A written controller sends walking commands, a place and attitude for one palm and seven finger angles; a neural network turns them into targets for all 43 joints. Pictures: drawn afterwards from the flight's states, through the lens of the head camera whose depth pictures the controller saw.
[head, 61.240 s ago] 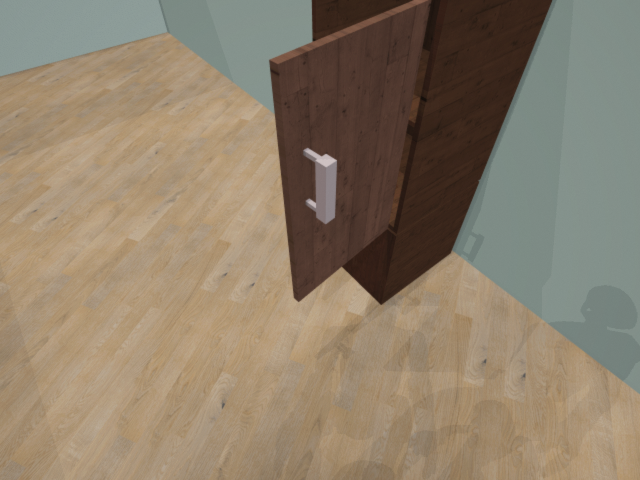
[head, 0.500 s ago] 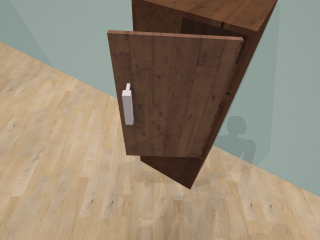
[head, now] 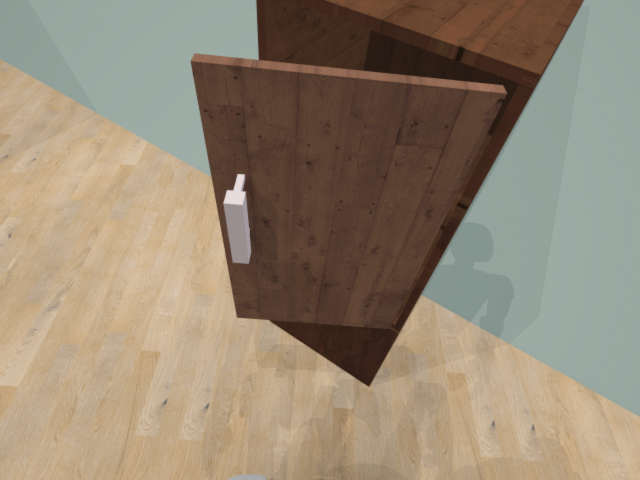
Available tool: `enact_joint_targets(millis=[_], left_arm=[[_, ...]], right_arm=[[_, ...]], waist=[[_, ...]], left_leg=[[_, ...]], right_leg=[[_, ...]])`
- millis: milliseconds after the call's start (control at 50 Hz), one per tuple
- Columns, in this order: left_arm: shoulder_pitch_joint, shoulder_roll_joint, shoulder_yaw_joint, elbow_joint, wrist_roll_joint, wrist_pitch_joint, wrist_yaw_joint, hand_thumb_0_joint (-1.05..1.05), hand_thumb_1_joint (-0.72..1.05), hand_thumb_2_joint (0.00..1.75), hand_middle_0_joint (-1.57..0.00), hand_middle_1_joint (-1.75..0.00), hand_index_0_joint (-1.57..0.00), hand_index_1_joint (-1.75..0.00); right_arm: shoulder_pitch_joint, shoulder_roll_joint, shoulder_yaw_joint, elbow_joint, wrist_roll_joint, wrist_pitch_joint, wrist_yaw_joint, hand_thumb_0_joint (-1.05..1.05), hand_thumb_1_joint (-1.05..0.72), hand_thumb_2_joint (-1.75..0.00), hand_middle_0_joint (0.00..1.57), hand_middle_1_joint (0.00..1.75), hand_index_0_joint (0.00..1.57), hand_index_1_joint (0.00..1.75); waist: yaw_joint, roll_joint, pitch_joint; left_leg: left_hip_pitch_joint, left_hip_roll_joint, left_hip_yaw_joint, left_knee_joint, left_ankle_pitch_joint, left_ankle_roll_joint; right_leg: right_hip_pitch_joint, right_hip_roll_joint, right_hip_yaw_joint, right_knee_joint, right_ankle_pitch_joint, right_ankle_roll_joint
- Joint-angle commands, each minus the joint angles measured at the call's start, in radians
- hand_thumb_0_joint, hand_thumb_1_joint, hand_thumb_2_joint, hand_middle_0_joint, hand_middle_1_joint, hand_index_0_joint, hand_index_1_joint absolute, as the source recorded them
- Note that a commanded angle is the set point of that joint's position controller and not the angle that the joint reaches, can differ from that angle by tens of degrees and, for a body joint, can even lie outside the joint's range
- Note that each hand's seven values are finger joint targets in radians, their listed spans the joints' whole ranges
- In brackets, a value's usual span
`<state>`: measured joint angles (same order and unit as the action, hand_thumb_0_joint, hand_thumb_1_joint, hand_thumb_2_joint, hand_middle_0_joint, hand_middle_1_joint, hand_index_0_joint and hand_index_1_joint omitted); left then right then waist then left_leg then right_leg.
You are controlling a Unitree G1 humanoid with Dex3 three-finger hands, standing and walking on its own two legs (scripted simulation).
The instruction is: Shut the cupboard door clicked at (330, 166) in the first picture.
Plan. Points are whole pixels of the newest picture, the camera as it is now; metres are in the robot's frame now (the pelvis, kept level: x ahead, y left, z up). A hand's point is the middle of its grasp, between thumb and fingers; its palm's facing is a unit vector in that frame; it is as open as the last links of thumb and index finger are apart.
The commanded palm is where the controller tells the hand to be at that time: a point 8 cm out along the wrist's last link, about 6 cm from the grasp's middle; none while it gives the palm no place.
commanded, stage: shuffle to correct the standing spot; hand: left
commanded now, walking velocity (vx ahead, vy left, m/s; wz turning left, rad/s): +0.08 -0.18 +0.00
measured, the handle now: (241, 219) +0.45 +0.17 +0.03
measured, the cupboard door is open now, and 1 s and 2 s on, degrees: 31 31 31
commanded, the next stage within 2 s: come to a stop and stand still in 0.28 s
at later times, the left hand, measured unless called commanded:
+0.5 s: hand out of the picture +0.12 +0.12 -0.16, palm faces +0.00 -0.99 -0.17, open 7.4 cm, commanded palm none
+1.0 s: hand out of the picture +0.02 +0.14 -0.18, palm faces +0.16 -0.97 -0.20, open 7.4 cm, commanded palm none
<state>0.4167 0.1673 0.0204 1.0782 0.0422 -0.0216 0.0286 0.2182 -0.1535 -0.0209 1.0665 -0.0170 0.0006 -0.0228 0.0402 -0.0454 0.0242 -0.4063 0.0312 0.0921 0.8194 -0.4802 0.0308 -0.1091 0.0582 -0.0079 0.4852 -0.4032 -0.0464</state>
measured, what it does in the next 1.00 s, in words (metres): steps on the spot: left foot, then right foot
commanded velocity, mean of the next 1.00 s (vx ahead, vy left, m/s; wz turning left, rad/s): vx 0.01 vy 0.00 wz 0.05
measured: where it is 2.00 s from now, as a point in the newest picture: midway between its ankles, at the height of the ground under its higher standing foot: outside the picture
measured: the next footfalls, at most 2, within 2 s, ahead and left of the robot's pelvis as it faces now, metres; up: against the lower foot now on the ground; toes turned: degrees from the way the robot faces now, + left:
left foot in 0.04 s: +0.07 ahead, +0.08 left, +0.00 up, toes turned +6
right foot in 0.54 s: +0.11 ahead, -0.20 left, +0.00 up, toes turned -3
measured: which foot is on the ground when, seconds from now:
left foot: up 0.00-0.02, down 0.04-0.54, up 0.56-0.94, down 0.96-1.00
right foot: down 0.00-0.06, up 0.08-0.52, down 0.54-0.96, up 0.98-1.00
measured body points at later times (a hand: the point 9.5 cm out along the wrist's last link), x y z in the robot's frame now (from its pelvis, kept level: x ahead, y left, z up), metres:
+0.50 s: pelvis +0.05 -0.06 +0.01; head +0.08 -0.04 +0.46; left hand +0.12 +0.17 -0.15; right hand +0.01 -0.28 -0.14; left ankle +0.03 +0.08 -0.73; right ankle +0.07 -0.20 -0.71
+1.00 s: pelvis +0.02 -0.05 +0.00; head +0.03 -0.02 +0.45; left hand +0.01 +0.19 -0.17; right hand +0.12 -0.28 -0.13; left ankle +0.01 +0.04 -0.73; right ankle +0.07 -0.19 -0.72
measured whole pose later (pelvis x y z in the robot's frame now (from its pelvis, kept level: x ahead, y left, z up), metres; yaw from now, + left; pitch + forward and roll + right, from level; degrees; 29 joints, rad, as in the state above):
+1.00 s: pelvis +0.02 -0.05 +0.00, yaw +4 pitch +0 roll +0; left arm 0.28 0.21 0.06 1.02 0.03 0.04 0.04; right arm 0.19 -0.15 -0.04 0.98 -0.03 0.01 0.00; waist 0.04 -0.07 0.02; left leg -0.26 0.00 0.07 0.57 -0.31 0.02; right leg -0.37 -0.08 -0.06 0.67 -0.37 0.02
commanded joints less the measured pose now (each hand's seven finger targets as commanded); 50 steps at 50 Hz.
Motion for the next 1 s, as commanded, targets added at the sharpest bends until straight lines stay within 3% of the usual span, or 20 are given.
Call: enact_joint_targets(millis=[0,20,40,60,120,200,380,460,480,500,520,540,600,680,800,880,900,940,960,980], left_arm=[[0.025,0.119,0.026,-0.034,-0.02,0.007,0.005,0.0,0.9,0.9,-0.2,-0.3,-0.2,-0.3],[0.049,0.079,0.025,-0.041,-0.03,0.007,-0.002,0.0,0.9,0.9,-0.2,-0.3,-0.2,-0.3],[0.048,0.073,0.017,-0.07,-0.028,0.005,-0.002,0.0,0.9,0.9,-0.2,-0.3,-0.2,-0.3],[0.036,0.115,0.037,-0.074,-0.015,0.02,0.0,0.0,0.9,0.9,-0.2,-0.3,-0.2,-0.3],[-0.014,0.054,0.039,-0.054,0.002,0.042,-0.017,0.0,0.9,0.9,-0.2,-0.3,-0.2,-0.3],[0.027,0.012,0.031,-0.035,-0.001,0.061,-0.022,0.0,0.9,0.9,-0.2,-0.3,-0.2,-0.3],[-0.208,0.029,0.029,-0.139,-0.017,0.065,-0.023,0.0,0.9,0.9,-0.2,-0.3,-0.2,-0.3],[-0.11,0.04,0.031,-0.103,-0.027,0.017,-0.014,0.0,0.9,0.9,-0.2,-0.3,-0.2,-0.3],[-0.057,0.091,0.039,-0.085,-0.024,-0.001,-0.006,0.0,0.9,0.9,-0.2,-0.3,-0.2,-0.3],[-0.062,0.178,0.048,-0.085,-0.017,-0.013,0.005,0.0,0.9,0.9,-0.2,-0.3,-0.2,-0.3],[-0.067,0.221,0.053,-0.108,-0.02,-0.004,0.003,0.0,0.9,0.9,-0.2,-0.3,-0.2,-0.3],[-0.101,0.217,0.048,-0.126,-0.015,0.003,0.003,0.0,0.9,0.9,-0.2,-0.3,-0.2,-0.3],[-0.158,0.147,0.043,-0.128,-0.022,-0.008,0.012,0.0,0.9,0.9,-0.2,-0.3,-0.2,-0.3],[-0.129,0.159,0.057,-0.132,-0.018,-0.002,0.022,0.0,0.9,0.9,-0.2,-0.3,-0.2,-0.3],[-0.134,0.195,0.074,-0.144,-0.004,0.017,0.025,0.0,0.9,0.9,-0.2,-0.3,-0.2,-0.3],[-0.167,0.185,0.074,-0.142,-0.012,0.032,0.016,0.0,0.9,0.9,-0.2,-0.3,-0.2,-0.3],[-0.164,0.152,0.064,-0.139,-0.016,0.037,0.013,0.0,0.9,0.9,-0.2,-0.3,-0.2,-0.3],[-0.126,0.031,0.039,-0.16,-0.019,0.046,0.005,0.0,0.9,0.9,-0.2,-0.3,-0.2,-0.3],[-0.156,0.053,0.036,-0.16,-0.018,0.041,0.004,0.0,0.9,0.9,-0.2,-0.3,-0.2,-0.3],[-0.166,0.055,0.037,-0.134,-0.012,0.041,0.001,0.0,0.9,0.9,-0.2,-0.3,-0.2,-0.3]], right_arm=[[0.17,-0.076,-0.02,-0.015,-0.002,-0.046,-0.022,0.0,-0.9,-0.9,0.2,0.3,0.2,0.3],[0.272,-0.18,-0.043,0.006,-0.012,-0.051,-0.035,0.0,-0.9,-0.9,0.2,0.3,0.2,0.3],[0.323,-0.236,-0.048,0.007,-0.005,-0.045,-0.042,0.0,-0.9,-0.9,0.2,0.3,0.2,0.3],[0.268,-0.23,-0.045,-0.017,-0.003,-0.029,-0.036,0.0,-0.9,-0.9,0.2,0.3,0.2,0.3],[0.126,-0.118,-0.015,-0.043,-0.008,-0.042,-0.037,0.0,-0.9,-0.9,0.2,0.3,0.2,0.3],[0.125,-0.107,-0.02,-0.048,-0.009,-0.051,-0.031,0.0,-0.9,-0.9,0.2,0.3,0.2,0.3],[0.183,-0.164,-0.048,-0.048,-0.027,-0.021,-0.027,0.0,-0.9,-0.9,0.2,0.3,0.2,0.3],[0.143,-0.139,-0.042,-0.049,-0.016,-0.011,-0.008,0.0,-0.9,-0.9,0.2,0.3,0.2,0.3],[0.167,-0.1,-0.036,-0.039,-0.006,-0.011,0.001,0.0,-0.9,-0.9,0.2,0.3,0.2,0.3],[0.21,-0.02,-0.023,-0.05,0.006,-0.006,0.005,0.0,-0.9,-0.9,0.2,0.3,0.2,0.3],[0.197,-0.037,-0.027,-0.072,0.006,0.008,-0.001,0.0,-0.9,-0.9,0.2,0.3,0.2,0.3],[0.194,-0.036,-0.034,-0.074,0.003,0.016,-0.001,0.0,-0.9,-0.9,0.2,0.3,0.2,0.3],[0.177,-0.049,-0.038,-0.041,-0.001,0.029,0.004,0.0,-0.9,-0.9,0.2,0.3,0.2,0.3],[0.117,-0.057,-0.042,-0.064,0.0,0.04,0.014,0.0,-0.9,-0.9,0.2,0.3,0.2,0.3],[0.046,-0.044,-0.04,-0.111,0.0,0.039,0.026,0.0,-0.9,-0.9,0.2,0.3,0.2,0.3],[0.136,-0.029,-0.029,-0.08,0.001,0.018,0.022,0.0,-0.9,-0.9,0.2,0.3,0.2,0.3],[0.17,-0.048,-0.028,-0.068,0.002,0.01,0.018,0.0,-0.9,-0.9,0.2,0.3,0.2,0.3],[0.164,-0.167,-0.05,-0.095,-0.012,0.004,0.009,0.0,-0.9,-0.9,0.2,0.3,0.2,0.3],[0.123,-0.174,-0.044,-0.11,-0.022,0.007,0.01,0.0,-0.9,-0.9,0.2,0.3,0.2,0.3],[0.088,-0.13,-0.03,-0.102,-0.022,-0.006,0.0,0.0,-0.9,-0.9,0.2,0.3,0.2,0.3]], waist=[[-0.121,-0.001,-0.073],[-0.148,0.212,-0.143],[-0.136,0.304,-0.163],[-0.119,0.183,-0.122],[-0.048,0.153,0.107],[-0.019,0.182,0.029],[-0.075,0.241,0.009],[-0.02,0.213,-0.052],[-0.002,0.09,-0.093],[-0.025,-0.173,-0.125],[-0.01,-0.221,-0.115],[-0.025,-0.103,-0.075],[-0.04,-0.219,-0.036],[-0.015,-0.127,-0.046],[0.002,-0.128,-0.036],[-0.049,-0.106,-0.058],[-0.061,-0.033,-0.062],[-0.06,0.376,0.0],[-0.062,0.304,0.046],[-0.052,0.29,0.046]], left_leg=[[0.349,0.01,0.001,-0.35,0.359,0.019],[0.521,0.281,-0.321,-0.404,0.613,0.11],[0.534,0.487,-0.569,-0.465,0.842,0.227],[0.423,0.512,-0.536,-0.489,0.707,0.28],[0.119,0.343,-0.308,-0.547,0.638,0.176],[0.141,0.232,-0.114,-0.524,0.733,0.122],[0.222,0.255,-0.166,-0.488,0.71,0.133],[0.134,0.163,-0.135,-0.371,0.471,0.056],[0.082,0.098,-0.099,-0.29,0.263,0.004],[-0.032,0.008,-0.037,-0.154,-0.029,-0.045],[-0.013,-0.013,-0.07,-0.031,-0.146,-0.041],[0.001,-0.013,-0.095,0.039,-0.139,-0.036],[-0.073,0.002,-0.085,0.198,-0.016,-0.066],[-0.106,-0.012,-0.07,0.239,0.045,-0.087],[-0.021,-0.01,-0.057,0.03,0.049,-0.076],[0.275,-0.052,0.009,-0.324,0.223,-0.055],[0.356,-0.02,-0.014,-0.416,0.238,-0.05],[0.226,0.283,-0.387,-0.626,0.102,0.064],[0.108,0.317,-0.423,-0.65,0.079,0.143],[0.093,0.273,-0.397,-0.678,0.081,0.14]], right_leg=[[-0.14,-0.147,0.094,0.183,0.715,-0.073],[-0.331,-0.052,0.017,0.436,0.312,-0.005],[-0.443,-0.022,0.013,0.646,-0.17,0.02],[-0.449,-0.063,0.074,0.736,-0.177,0.011],[-0.445,-0.104,0.051,0.756,0.024,0.045],[-0.402,-0.1,-0.005,0.718,0.154,0.071],[-0.375,-0.125,-0.034,0.365,0.066,0.081],[-0.068,-0.087,-0.073,-0.014,0.23,0.078],[0.051,-0.152,-0.005,-0.093,0.318,0.08],[0.101,-0.37,0.216,-0.13,0.452,0.033],[-0.012,-0.47,0.297,-0.171,0.526,-0.047],[-0.088,-0.48,0.263,-0.176,0.509,-0.095],[-0.06,-0.392,0.173,-0.126,0.752,-0.086],[-0.035,-0.397,0.131,-0.113,0.762,-0.12],[-0.122,-0.403,0.17,-0.155,0.396,-0.143],[-0.269,-0.306,0.106,-0.102,0.13,-0.066],[-0.314,-0.252,0.067,-0.038,0.038,-0.028],[-0.4,-0.095,-0.081,0.245,-0.152,0.06],[-0.371,-0.103,-0.028,0.351,-0.123,0.047],[-0.346,-0.118,0.013,0.403,-0.068,0.044]])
